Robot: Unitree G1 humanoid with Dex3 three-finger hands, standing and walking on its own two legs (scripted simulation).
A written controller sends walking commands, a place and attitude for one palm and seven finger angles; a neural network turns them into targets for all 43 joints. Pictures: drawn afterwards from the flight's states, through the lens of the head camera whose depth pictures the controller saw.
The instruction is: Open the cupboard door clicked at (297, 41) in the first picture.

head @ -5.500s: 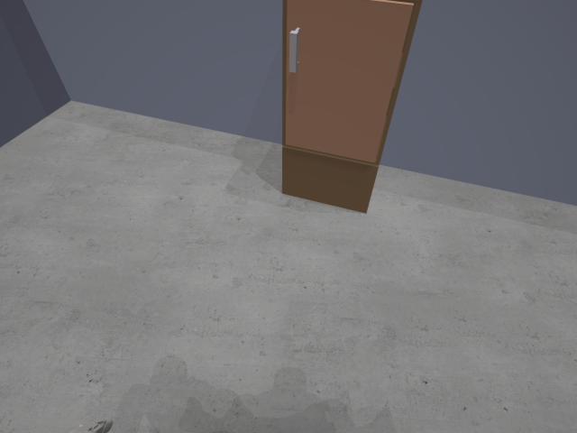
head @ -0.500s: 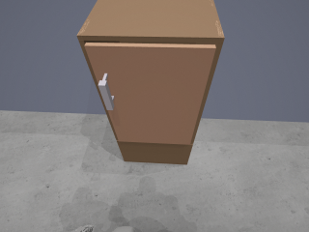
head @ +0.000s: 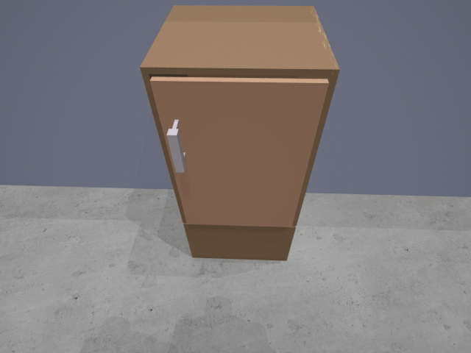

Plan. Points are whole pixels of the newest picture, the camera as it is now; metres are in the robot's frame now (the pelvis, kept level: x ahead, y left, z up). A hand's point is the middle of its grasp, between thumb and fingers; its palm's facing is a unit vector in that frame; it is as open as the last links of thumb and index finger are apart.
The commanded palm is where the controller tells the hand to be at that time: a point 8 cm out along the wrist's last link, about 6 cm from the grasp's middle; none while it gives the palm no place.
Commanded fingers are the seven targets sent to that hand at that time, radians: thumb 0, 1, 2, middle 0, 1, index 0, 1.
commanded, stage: come to a stop and stand still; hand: left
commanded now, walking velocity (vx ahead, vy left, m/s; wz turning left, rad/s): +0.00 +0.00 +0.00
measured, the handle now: (178, 146) +0.59 +0.19 -0.02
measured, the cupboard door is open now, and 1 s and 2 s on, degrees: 0 0 0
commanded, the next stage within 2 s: look again from close up in 0.32 s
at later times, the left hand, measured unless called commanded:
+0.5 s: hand out of the picture -0.02 +0.15 -0.18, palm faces +0.00 -0.98 -0.18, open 7.3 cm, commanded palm none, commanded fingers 0.00 0.90 0.90 -0.20 -0.30 -0.20 -0.30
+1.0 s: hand out of the picture +0.02 +0.19 -0.18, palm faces +0.00 -0.98 -0.20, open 7.3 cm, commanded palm none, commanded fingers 0.00 0.90 0.90 -0.20 -0.30 -0.20 -0.30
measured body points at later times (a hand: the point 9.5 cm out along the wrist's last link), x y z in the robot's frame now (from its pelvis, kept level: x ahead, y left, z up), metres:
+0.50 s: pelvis -0.01 +0.00 +0.00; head +0.00 +0.00 +0.45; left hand -0.02 +0.21 -0.16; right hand -0.06 -0.21 -0.17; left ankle +0.02 +0.11 -0.74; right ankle -0.02 -0.12 -0.74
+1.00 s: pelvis +0.01 +0.02 +0.00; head +0.02 +0.02 +0.45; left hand +0.03 +0.24 -0.16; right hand +0.03 -0.21 -0.16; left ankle +0.02 +0.11 -0.74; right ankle -0.02 -0.12 -0.74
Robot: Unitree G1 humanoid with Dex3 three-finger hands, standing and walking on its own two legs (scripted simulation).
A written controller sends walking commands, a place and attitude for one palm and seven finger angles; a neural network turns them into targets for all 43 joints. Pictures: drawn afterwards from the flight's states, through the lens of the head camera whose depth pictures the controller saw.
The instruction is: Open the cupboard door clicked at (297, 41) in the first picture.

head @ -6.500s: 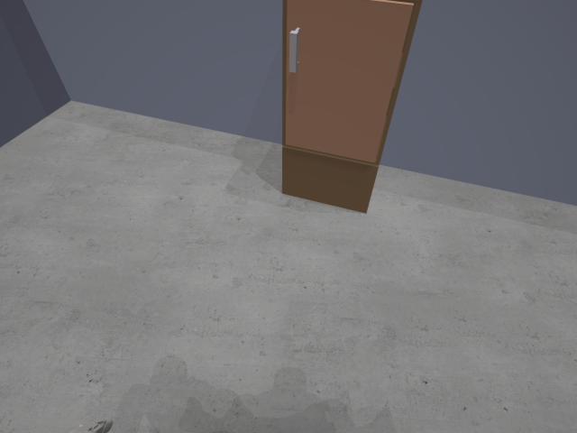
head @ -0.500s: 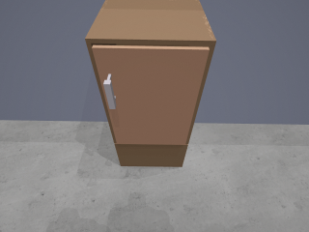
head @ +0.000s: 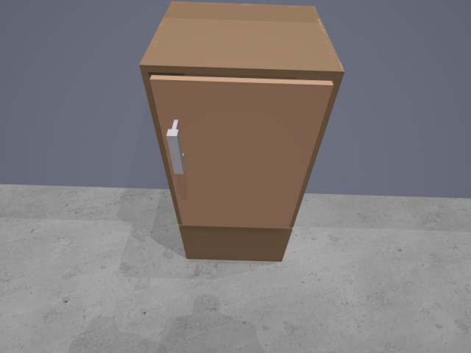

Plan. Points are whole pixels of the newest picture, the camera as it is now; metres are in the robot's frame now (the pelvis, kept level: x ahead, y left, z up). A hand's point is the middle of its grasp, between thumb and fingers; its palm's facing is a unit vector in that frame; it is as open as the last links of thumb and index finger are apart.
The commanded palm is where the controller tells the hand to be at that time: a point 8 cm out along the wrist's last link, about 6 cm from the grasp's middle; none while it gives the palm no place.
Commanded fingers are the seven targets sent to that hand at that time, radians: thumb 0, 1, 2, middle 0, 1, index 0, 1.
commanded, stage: raise the hand with hooked fingers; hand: left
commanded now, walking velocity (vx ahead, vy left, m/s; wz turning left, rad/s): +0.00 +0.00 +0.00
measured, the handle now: (177, 147) +0.58 +0.18 -0.02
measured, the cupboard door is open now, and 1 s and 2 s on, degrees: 0 0 0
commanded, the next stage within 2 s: none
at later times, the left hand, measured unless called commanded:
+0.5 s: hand out of the picture +0.14 +0.18 -0.08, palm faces +0.11 -0.99 -0.01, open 8.8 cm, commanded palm +0.13 +0.24 -0.05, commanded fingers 0.00 0.34 0.66 -0.24 -0.66 -0.24 -0.66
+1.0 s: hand (112, 314) +0.19 +0.22 -0.04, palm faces +0.05 -1.00 -0.06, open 11.8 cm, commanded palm +0.17 +0.27 -0.03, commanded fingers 0.00 -0.24 0.41 -0.28 -1.03 -0.28 -1.03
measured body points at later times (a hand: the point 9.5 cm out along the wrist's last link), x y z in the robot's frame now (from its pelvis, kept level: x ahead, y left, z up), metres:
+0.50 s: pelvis -0.04 -0.04 -0.10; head +0.01 -0.02 +0.35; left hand +0.12 +0.23 -0.07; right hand +0.21 -0.27 -0.13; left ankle +0.01 +0.09 -0.74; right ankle -0.03 -0.13 -0.74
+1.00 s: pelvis -0.04 -0.02 -0.08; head +0.02 -0.01 +0.36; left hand +0.18 +0.28 -0.04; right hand +0.10 -0.28 -0.17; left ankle +0.01 +0.09 -0.74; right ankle -0.03 -0.13 -0.74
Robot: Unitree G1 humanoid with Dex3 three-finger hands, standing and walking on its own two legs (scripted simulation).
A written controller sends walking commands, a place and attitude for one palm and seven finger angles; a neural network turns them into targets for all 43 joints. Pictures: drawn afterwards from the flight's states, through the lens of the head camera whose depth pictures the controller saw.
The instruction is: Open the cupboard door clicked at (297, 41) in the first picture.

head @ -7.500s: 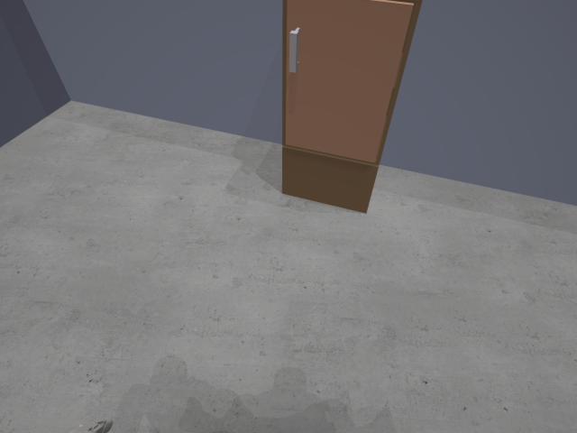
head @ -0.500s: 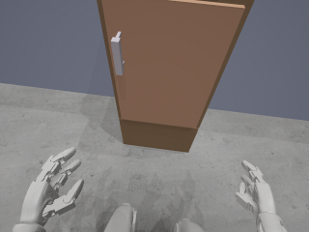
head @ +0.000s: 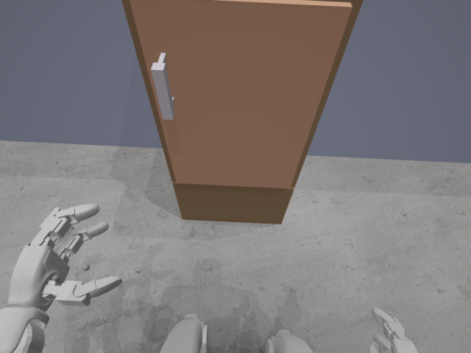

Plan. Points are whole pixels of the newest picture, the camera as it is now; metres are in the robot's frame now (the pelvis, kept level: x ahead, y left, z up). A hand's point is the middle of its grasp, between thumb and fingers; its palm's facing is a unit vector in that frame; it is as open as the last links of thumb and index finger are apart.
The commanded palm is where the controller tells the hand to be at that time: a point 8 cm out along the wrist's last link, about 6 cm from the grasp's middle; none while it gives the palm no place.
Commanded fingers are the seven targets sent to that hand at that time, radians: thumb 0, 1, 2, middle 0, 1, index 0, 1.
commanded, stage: raise the hand with hooked fingers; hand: left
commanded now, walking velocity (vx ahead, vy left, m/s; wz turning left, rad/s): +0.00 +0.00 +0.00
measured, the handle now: (165, 87) +0.63 +0.19 +0.07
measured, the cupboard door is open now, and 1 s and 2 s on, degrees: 0 0 0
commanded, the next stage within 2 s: move the hooked fingers beside the handle in 1.14 s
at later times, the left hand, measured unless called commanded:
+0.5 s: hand (50, 238) +0.27 +0.29 +0.06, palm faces +0.02 -1.00 -0.05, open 13.9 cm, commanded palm +0.25 +0.34 +0.07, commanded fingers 0.00 -0.50 0.30 -0.30 -1.20 -0.30 -1.20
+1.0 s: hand (56, 224) +0.29 +0.29 +0.07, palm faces +0.02 -1.00 -0.06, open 13.9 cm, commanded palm +0.27 +0.33 +0.08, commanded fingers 0.00 -0.50 0.30 -0.30 -1.20 -0.30 -1.20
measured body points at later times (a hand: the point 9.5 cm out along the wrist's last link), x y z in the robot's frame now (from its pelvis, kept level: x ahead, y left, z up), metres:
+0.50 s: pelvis +0.01 +0.02 +0.01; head +0.07 +0.05 +0.46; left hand +0.26 +0.35 +0.07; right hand +0.19 -0.21 -0.06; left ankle +0.05 +0.11 -0.65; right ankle +0.01 -0.11 -0.65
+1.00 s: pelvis +0.01 +0.01 +0.02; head +0.07 +0.03 +0.46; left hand +0.28 +0.34 +0.08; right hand +0.15 -0.24 -0.06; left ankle +0.05 +0.11 -0.65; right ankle +0.01 -0.11 -0.65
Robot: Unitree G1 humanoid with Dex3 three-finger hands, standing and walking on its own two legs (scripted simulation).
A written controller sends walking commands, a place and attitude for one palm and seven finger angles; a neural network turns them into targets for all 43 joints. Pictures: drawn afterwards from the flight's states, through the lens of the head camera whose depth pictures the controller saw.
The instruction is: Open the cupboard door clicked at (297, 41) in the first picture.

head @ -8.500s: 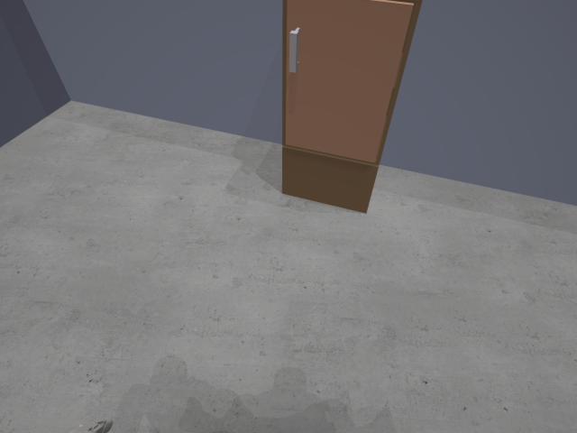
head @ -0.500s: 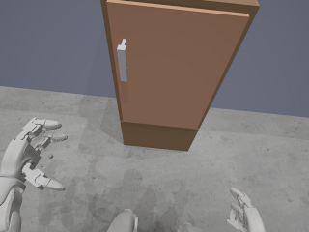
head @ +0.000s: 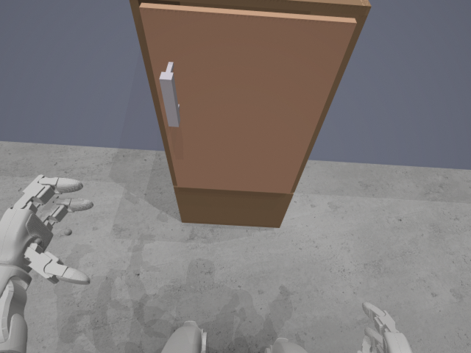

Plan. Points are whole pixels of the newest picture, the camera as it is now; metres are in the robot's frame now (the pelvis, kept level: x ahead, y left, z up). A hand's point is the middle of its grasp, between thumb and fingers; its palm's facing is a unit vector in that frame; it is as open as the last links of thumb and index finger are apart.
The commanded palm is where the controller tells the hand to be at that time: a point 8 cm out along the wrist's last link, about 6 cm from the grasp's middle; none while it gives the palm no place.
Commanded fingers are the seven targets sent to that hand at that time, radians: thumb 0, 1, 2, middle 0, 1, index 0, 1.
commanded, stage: raise the hand with hooked fingers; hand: left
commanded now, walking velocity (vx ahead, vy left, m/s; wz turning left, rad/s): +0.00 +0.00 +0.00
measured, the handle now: (172, 95) +0.62 +0.17 +0.05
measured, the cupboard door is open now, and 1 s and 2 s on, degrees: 0 0 0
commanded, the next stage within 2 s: move the hooked fingers beside the handle in 0.14 s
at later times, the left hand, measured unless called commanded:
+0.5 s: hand (85, 212) +0.32 +0.26 +0.05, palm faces +0.00 -1.00 -0.03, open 14.0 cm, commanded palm +0.30 +0.30 +0.05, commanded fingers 0.00 -0.50 0.30 -0.30 -1.20 -0.30 -1.20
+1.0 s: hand (113, 168) +0.41 +0.24 +0.05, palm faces +0.00 -1.00 -0.03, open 13.9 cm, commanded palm +0.39 +0.28 +0.05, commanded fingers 0.00 -0.50 0.30 -0.30 -1.20 -0.30 -1.20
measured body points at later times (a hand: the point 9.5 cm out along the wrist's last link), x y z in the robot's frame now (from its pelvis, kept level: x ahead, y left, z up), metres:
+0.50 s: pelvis +0.00 -0.01 -0.01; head +0.07 +0.00 +0.44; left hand +0.31 +0.31 +0.05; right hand +0.15 -0.27 -0.09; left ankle +0.05 +0.10 -0.67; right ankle +0.00 -0.12 -0.67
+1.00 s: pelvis +0.00 +0.00 -0.01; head +0.09 +0.01 +0.43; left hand +0.40 +0.29 +0.05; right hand +0.08 -0.27 -0.11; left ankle +0.05 +0.10 -0.67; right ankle +0.00 -0.12 -0.67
